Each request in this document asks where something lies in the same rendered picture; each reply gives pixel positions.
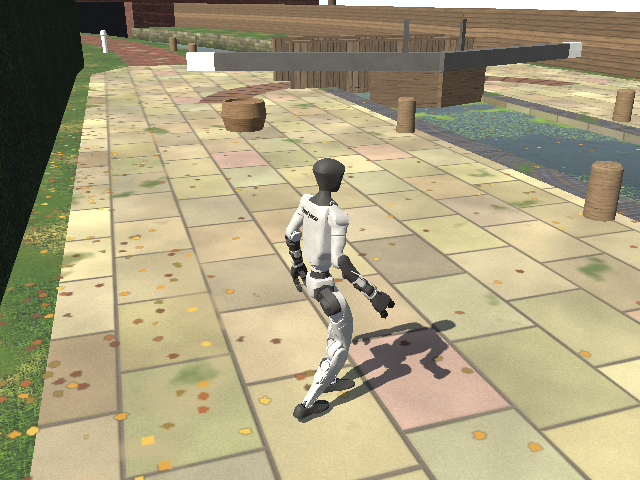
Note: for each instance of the left robot shin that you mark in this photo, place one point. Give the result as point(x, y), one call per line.
point(329, 340)

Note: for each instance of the robot left forearm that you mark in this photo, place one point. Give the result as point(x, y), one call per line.
point(295, 252)

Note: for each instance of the robot right forearm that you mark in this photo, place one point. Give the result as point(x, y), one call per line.
point(367, 289)

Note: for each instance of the robot right hand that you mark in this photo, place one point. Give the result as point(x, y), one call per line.
point(380, 303)

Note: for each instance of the right robot upper arm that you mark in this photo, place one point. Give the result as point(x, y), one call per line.
point(338, 220)

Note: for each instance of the robot left hand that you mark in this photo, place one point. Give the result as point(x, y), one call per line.
point(299, 271)

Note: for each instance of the left robot upper arm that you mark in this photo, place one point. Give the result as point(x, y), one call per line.
point(292, 231)

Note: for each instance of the humanoid robot head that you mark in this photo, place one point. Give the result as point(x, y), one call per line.
point(328, 173)

